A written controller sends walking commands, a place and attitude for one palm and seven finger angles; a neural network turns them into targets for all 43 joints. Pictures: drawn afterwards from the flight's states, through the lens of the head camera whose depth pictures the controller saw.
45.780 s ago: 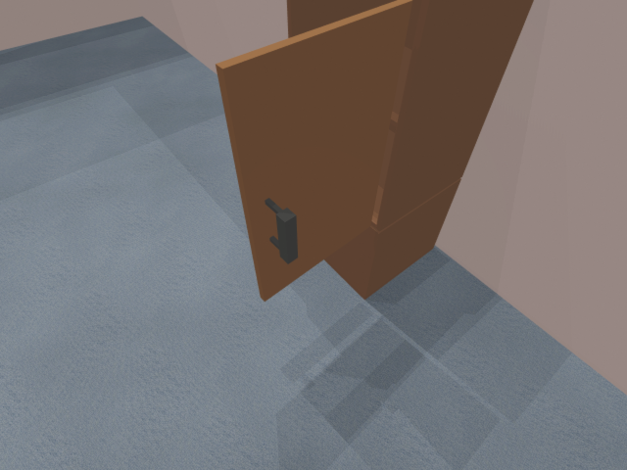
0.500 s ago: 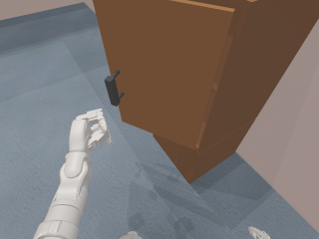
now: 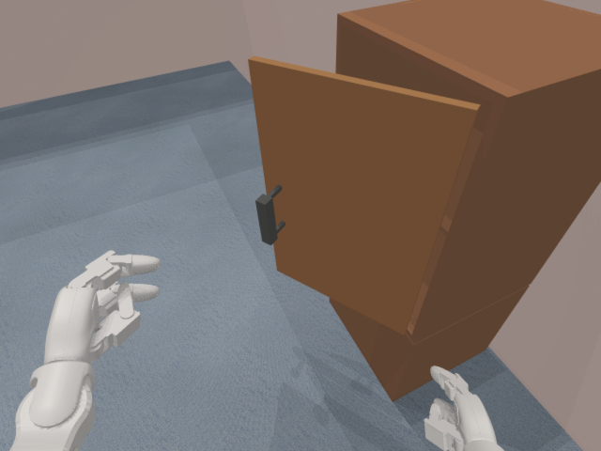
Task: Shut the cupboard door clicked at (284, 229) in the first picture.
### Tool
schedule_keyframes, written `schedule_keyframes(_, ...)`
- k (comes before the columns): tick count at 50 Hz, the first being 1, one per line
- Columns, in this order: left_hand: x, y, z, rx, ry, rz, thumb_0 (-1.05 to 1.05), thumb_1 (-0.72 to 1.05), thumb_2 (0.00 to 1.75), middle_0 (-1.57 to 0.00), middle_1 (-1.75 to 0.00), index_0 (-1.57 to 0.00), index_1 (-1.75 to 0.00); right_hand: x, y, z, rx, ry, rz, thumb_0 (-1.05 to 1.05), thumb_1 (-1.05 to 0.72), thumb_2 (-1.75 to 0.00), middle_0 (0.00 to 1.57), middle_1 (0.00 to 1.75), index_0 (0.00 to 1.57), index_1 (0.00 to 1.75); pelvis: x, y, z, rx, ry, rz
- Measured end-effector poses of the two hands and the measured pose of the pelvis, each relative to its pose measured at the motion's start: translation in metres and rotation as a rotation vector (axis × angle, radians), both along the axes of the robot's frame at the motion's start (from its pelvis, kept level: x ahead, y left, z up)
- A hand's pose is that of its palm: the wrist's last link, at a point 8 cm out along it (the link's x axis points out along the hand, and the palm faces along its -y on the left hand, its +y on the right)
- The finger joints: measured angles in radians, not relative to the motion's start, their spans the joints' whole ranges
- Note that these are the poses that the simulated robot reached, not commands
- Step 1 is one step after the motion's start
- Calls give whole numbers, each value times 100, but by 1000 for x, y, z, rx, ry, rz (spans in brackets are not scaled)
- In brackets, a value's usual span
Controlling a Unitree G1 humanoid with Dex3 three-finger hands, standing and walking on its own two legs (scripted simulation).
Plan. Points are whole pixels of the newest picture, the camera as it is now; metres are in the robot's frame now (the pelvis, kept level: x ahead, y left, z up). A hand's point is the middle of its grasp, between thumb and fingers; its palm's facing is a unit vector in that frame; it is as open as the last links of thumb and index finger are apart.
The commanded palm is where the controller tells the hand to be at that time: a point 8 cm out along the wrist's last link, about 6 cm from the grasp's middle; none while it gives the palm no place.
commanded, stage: draw the hand back to the body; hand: left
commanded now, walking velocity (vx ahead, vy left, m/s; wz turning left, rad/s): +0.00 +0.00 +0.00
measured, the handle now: (273, 214) +0.62 +0.15 -0.08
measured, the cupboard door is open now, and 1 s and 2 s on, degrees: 32 32 32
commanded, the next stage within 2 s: step back with the hand held close in 0.56 s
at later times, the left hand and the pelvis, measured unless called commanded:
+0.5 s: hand (81, 335) +0.18 +0.25 +0.15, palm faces +0.44 -0.82 -0.38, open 7.4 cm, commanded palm +0.14 +0.28 +0.17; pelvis -0.01 -0.01 +0.00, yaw +0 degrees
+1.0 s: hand (70, 329) +0.19 +0.26 +0.15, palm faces +0.36 -0.80 -0.49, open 7.4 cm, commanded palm +0.13 +0.30 +0.17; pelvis -0.01 +0.00 +0.00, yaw -1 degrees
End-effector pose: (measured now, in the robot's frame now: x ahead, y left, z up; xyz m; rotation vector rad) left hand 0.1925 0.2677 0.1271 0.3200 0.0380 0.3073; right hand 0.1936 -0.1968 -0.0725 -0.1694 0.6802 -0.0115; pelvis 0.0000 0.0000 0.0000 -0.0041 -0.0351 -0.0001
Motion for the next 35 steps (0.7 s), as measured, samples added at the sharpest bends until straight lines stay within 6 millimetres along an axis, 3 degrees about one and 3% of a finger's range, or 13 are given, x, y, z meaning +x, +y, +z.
schedule_keyframes(12,-49,33,55,193,-96,142,1,89,90,-36,-47,-36,-47,-18,-21,-13,-7,33,-32,1,-90,-90,20,30,21,30,2,-5,1,2,-16,-3)
schedule_keyframes(23,-53,19,38,120,-96,140,1,89,90,-23,-33,-22,-33,-23,-41,-8,-46,1,-58,1,-91,-90,20,30,21,30,-5,-13,1,4,-32,0)
schedule_keyframes(35,-51,14,46,144,-120,110,1,89,90,-21,-31,-21,-31,-23,-43,-2,-31,-30,-69,1,-91,-90,20,30,21,30,-7,-18,2,2,-34,-11)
